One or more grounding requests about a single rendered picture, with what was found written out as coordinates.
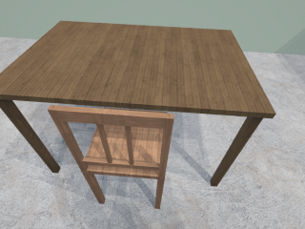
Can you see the table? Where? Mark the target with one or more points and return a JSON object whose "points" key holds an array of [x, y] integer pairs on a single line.
{"points": [[157, 68]]}

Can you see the chair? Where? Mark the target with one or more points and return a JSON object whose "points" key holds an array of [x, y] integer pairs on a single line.
{"points": [[126, 143]]}

